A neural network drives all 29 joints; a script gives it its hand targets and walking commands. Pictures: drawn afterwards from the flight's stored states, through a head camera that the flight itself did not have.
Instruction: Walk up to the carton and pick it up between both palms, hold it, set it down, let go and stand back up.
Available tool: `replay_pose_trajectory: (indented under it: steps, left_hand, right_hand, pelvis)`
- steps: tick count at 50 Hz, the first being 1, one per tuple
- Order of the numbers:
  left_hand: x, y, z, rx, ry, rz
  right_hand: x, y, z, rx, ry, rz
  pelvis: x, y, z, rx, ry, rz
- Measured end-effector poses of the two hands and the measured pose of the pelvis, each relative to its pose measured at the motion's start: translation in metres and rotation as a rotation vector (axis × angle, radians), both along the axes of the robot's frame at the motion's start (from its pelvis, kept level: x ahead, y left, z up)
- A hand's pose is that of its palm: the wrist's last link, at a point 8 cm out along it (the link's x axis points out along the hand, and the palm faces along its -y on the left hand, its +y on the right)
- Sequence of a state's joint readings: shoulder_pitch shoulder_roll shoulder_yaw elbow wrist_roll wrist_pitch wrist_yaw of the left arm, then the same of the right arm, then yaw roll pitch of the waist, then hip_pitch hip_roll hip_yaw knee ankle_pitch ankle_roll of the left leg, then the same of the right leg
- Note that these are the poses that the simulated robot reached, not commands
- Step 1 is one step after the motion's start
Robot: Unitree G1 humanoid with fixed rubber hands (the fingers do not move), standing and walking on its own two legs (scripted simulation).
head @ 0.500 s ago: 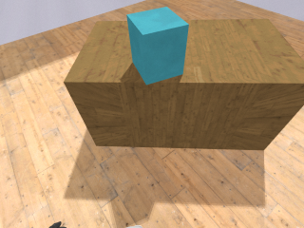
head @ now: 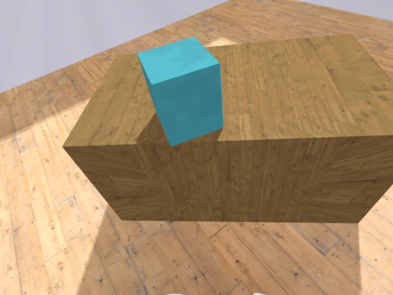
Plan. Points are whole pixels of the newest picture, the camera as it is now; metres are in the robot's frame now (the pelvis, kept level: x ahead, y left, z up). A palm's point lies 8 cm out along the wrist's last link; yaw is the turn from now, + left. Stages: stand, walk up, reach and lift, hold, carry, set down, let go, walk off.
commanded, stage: walk up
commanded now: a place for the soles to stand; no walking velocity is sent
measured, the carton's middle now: (182, 92) +0.73 +0.09 +0.01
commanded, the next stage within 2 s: none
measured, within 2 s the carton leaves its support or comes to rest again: neither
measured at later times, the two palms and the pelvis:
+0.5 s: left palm (49, 290) +0.17 +0.38 -0.09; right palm (322, 256) +0.24 -0.24 -0.13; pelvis +0.14 +0.05 -0.01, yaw +2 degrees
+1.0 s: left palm (51, 278) +0.19 +0.39 -0.11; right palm (307, 238) +0.28 -0.22 -0.14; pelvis +0.17 +0.07 -0.02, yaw +4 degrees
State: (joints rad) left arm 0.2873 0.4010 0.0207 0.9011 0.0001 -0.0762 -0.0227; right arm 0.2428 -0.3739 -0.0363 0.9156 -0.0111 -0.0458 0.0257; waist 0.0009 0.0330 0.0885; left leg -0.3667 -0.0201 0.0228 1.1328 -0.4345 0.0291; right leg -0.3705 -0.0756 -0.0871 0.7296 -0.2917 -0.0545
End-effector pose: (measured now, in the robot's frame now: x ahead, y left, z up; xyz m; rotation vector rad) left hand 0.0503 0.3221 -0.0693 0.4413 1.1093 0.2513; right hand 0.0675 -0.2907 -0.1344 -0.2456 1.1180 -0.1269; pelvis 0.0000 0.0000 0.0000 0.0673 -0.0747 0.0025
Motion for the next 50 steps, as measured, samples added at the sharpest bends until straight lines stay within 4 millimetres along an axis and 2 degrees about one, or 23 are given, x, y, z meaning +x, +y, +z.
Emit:
replay_pose_trajectory:
  steps: [6,11,16,19,23,26,28,30,34,40,50]
  left_hand:
    - [-0.004,-0.006,0.012,0.006,0.063,0.033]
    - [0.013,-0.001,0.015,0.01,0.088,0.036]
    - [0.047,0.009,0.01,0.01,0.07,0.034]
    - [0.067,0.019,0.003,0.008,0.062,0.035]
    - [0.097,0.04,-0.011,0.002,0.049,0.037]
    - [0.126,0.06,-0.027,-0.005,0.02,0.034]
    - [0.145,0.069,-0.034,-0.012,-0.01,0.04]
    - [0.162,0.077,-0.033,-0.013,-0.032,0.044]
    - [0.182,0.088,-0.031,-0.016,-0.044,0.044]
    - [0.181,0.092,-0.037,-0.017,0.006,0.072]
    - [0.143,0.071,-0.038,0.016,0.13,0.127]
  right_hand:
    - [0.032,-0.007,0.009,0.011,0.021,0.003]
    - [0.055,-0.003,0.012,0.019,0.053,0.001]
    - [0.083,0.007,0.014,0.001,0.079,0.017]
    - [0.109,0.017,0.016,-0.015,0.073,0.029]
    - [0.151,0.038,0.015,-0.032,0.036,0.055]
    - [0.178,0.059,0.004,-0.041,0.011,0.079]
    - [0.188,0.072,-0.002,-0.041,0.017,0.097]
    - [0.196,0.082,-0.002,-0.037,0.02,0.096]
    - [0.207,0.089,0.004,-0.065,0.019,0.082]
    - [0.214,0.09,0.006,-0.082,0.014,0.078]
    - [0.215,0.068,-0.005,-0.058,0.017,0.079]
  pelvis:
    - [0.032,-0.008,0.012,-0.014,-0.007,0.004]
    - [0.06,-0.004,0.016,-0.042,-0.001,-0.003]
    - [0.09,0.006,0.014,-0.066,0.01,0.002]
    - [0.108,0.017,0.01,-0.081,0.017,0.006]
    - [0.131,0.038,0.001,-0.098,0.03,0.014]
    - [0.148,0.059,-0.014,-0.104,0.037,0.027]
    - [0.154,0.071,-0.019,-0.089,0.028,0.045]
    - [0.159,0.079,-0.018,-0.085,0.033,0.056]
    - [0.168,0.089,-0.014,-0.089,0.045,0.06]
    - [0.174,0.092,-0.014,-0.085,0.046,0.063]
    - [0.174,0.067,-0.017,-0.049,0.045,0.062]
